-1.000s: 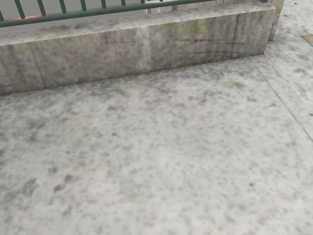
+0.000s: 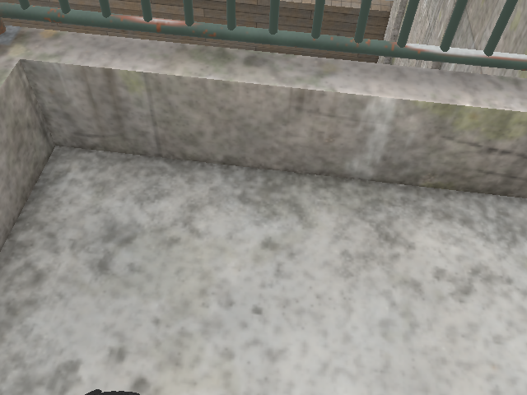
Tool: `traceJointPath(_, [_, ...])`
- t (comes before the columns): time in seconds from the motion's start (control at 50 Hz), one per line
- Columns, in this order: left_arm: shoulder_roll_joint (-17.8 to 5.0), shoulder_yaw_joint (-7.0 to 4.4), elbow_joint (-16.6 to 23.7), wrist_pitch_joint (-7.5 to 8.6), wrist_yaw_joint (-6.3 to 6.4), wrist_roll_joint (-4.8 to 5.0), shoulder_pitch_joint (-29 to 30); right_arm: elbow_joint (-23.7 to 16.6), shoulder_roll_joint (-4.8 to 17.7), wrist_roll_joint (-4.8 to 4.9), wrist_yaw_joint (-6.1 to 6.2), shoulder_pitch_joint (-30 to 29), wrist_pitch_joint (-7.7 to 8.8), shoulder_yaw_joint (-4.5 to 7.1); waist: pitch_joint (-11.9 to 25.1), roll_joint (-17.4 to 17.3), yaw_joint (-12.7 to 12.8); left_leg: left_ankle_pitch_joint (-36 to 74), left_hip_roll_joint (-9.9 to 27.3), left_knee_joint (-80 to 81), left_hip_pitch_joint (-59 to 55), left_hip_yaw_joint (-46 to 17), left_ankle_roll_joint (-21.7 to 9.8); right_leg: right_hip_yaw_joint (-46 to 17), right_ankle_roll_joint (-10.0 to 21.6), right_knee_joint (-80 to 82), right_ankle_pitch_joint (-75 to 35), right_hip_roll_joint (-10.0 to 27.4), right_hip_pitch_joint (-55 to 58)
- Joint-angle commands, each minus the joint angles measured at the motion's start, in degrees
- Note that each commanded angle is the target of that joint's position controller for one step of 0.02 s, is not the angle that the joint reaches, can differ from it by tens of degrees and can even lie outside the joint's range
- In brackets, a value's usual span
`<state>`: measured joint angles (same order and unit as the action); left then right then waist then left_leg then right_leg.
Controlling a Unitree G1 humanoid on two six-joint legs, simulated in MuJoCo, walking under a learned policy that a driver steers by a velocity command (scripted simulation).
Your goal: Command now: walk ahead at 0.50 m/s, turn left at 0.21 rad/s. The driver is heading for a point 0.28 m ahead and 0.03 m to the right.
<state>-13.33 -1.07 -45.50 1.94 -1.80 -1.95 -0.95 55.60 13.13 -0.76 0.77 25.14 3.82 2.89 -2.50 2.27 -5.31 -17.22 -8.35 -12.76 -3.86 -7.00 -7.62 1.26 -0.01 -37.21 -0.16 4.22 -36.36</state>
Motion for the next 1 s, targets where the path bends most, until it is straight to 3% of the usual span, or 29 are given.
traceJointPath(0.02, [-4.48,-0.63,6.02,1.68,0.01,0.42,6.47,-0.78,8.55,-0.59,0.85,3.94,0.53,1.35,-1.24,-6.94,0.86,45.36,16.72,-3.37,-2.81,-6.36,-2.61,1.78,2.68,5.60,2.83,-3.22,2.52])
traceJointPath(0.06, [-6.91,-1.71,2.74,2.38,0.95,0.45,-4.34,-0.84,9.61,-0.73,0.87,1.84,0.97,1.43,3.02,-7.58,5.79,60.79,15.89,-13.38,-2.41,-5.02,-0.77,2.28,5.07,8.13,6.63,-6.84,15.80])
traceJointPath(0.08, [-7.78,-2.17,0.23,3.23,1.67,0.20,-13.28,-0.77,9.59,-0.26,0.61,0.63,1.25,1.33,7.04,-6.56,10.35,59.44,13.82,-23.55,0.66,-3.19,0.45,1.43,6.52,12.83,-0.26,-5.64,26.76])
traceJointPath(0.1, [-10.90,-2.93,-1.53,3.90,2.61,-1.19,-22.42,-2.31,7.33,0.60,0.40,0.77,1.75,0.68,14.07,-3.01,13.03,41.57,11.05,-37.43,11.08,-2.10,1.40,-7.53,8.65,9.91,-9.49,4.51,42.38])
traceJointPath(0.12, [-16.14,-4.51,-2.63,3.42,2.18,-1.61,-25.34,-0.98,1.47,3.88,0.52,11.91,1.14,-0.26,23.87,13.01,9.46,-9.60,0.05,-61.00,28.70,3.46,4.82,-32.03,20.60,8.54,-31.53,23.16,59.24])
traceJointPath(0.14, [-11.24,-3.83,-2.30,2.54,1.48,1.05,-23.55,-0.06,8.71,1.20,1.22,9.35,0.72,1.18,22.68,1.92,9.04,-12.84,1.47,-65.53,30.47,-0.53,4.07,-34.51,20.15,11.71,-35.31,20.71,53.09])
traceJointPath(0.16, [-7.97,-2.70,-1.84,2.78,1.38,1.47,-17.22,-1.24,7.34,0.73,1.19,3.53,0.68,1.20,13.00,0.18,7.11,-8.82,3.42,-64.03,32.58,-1.70,4.61,-24.84,18.47,13.19,-37.75,18.27,44.89])
traceJointPath(0.18, [-4.84,-1.94,-1.78,3.01,1.34,1.23,-14.02,-2.03,6.04,0.23,0.98,0.35,0.66,0.77,8.26,-1.64,6.34,-7.00,5.46,-60.74,33.68,-0.69,4.87,-19.08,16.30,15.20,-37.57,15.30,39.56])
traceJointPath(0.22, [-2.77,-1.03,-3.43,3.25,1.93,1.54,-13.68,-2.33,4.96,-0.86,-0.06,-1.02,-0.84,0.75,4.80,0.99,4.47,-5.01,7.32,-55.24,30.78,0.74,5.69,-11.59,13.15,19.13,-35.43,10.59,31.72])
traceJointPath(0.28, [-4.02,-0.75,-5.06,3.98,1.80,1.23,-14.26,-1.25,2.24,-0.95,-0.72,0.91,-2.66,0.31,6.26,1.81,1.94,-2.68,6.57,-49.22,24.76,2.74,7.01,-6.20,13.00,20.55,-39.70,8.60,25.98])
traceJointPath(0.32, [-4.67,-0.53,-5.64,3.95,1.75,0.77,-13.49,-1.34,1.53,-0.92,-0.56,-0.94,-3.29,-0.14,6.10,2.84,1.23,-0.64,7.34,-41.68,23.39,4.40,7.47,-3.17,12.45,20.77,-39.04,7.20,23.69])
traceJointPath(0.38, [-5.13,-0.36,-7.01,3.24,1.73,0.78,-15.23,-1.68,1.31,-0.63,-0.10,-6.16,-3.80,-0.93,6.25,5.18,3.05,3.85,8.26,-31.53,20.12,6.78,7.51,-1.74,11.11,20.76,-32.62,5.83,22.85])
traceJointPath(0.46, [-5.14,-0.25,-8.45,1.62,2.16,0.76,-16.98,-1.12,2.11,-0.39,0.58,-9.87,-3.94,-1.36,4.65,4.36,4.59,4.18,8.81,-23.47,16.56,7.31,7.08,-5.37,10.97,20.77,-12.75,7.14,21.60])
traceJointPath(0.5, [-4.61,-0.04,-8.75,0.76,2.68,1.11,-16.33,-0.26,1.90,-0.78,1.00,-9.66,-3.43,-1.73,2.51,1.96,3.55,8.17,9.43,-12.76,11.45,6.73,6.04,-6.56,8.76,18.90,0.34,6.20,18.85])
traceJointPath(0.52, [-4.01,0.12,-9.04,0.57,2.86,0.84,-17.76,0.13,3.58,-1.07,1.34,-9.05,-2.94,-1.57,2.09,-0.81,3.83,12.57,12.63,-8.80,8.19,2.68,5.49,-7.13,6.51,17.83,6.23,5.01,17.13])
traceJointPath(0.54, [-3.07,0.12,-8.91,0.45,2.84,0.64,-20.43,0.36,6.70,-1.43,1.69,-7.85,-2.28,-1.19,2.29,-5.42,5.98,22.62,19.06,-7.65,5.83,-3.93,4.28,-5.10,4.58,14.30,11.96,1.66,15.88])
traceJointPath(0.56, [1.07,0.95,-11.21,-0.24,2.87,1.78,-26.89,0.87,6.89,0.10,1.59,-10.93,-2.42,-1.29,2.28,-10.98,9.42,21.91,21.73,-6.83,12.53,-5.95,0.54,-1.94,3.52,16.66,18.68,-2.31,20.90])
traceJointPath(0.58, [-0.45,0.81,-12.40,-0.88,3.26,1.42,-25.08,0.81,3.73,0.51,1.16,-12.55,-2.39,-1.89,0.31,-8.81,8.20,15.52,19.47,-5.69,17.90,-4.97,1.41,-2.30,2.75,17.94,16.02,-1.89,26.13])
traceJointPath(0.6, [-2.09,0.26,-12.24,-1.15,3.37,1.26,-22.74,1.01,2.65,0.54,0.93,-12.97,-2.25,-2.09,-1.25,-7.55,7.31,12.60,16.58,-5.38,19.21,-2.95,2.92,-3.13,2.69,17.90,13.13,-1.55,26.91])
traceJointPath(0.64, [-2.84,-0.05,-12.40,-1.36,3.24,1.24,-20.96,2.34,2.63,0.55,1.33,-11.55,-2.22,-2.12,-0.68,-7.27,6.70,12.50,14.34,-5.14,17.58,-1.06,3.92,-3.86,2.87,17.88,10.08,-0.19,27.67])
traceJointPath(0.74, [-1.10,0.44,-14.58,-1.20,3.72,1.31,-20.66,4.36,2.20,0.59,1.58,-10.10,-2.24,-2.02,0.17,-3.35,6.09,16.88,14.22,-6.15,13.22,-0.27,3.52,-3.98,2.26,18.86,9.17,0.46,26.97])
traceJointPath(1.0, [0.04,0.97,-18.34,-1.89,4.41,1.32,-21.19,7.99,1.06,0.46,1.84,-7.75,-2.70,-2.39,-0.88,-2.25,5.84,16.46,13.52,-5.41,12.97,0.36,3.50,-3.91,1.98,18.47,8.65,1.09,27.75])
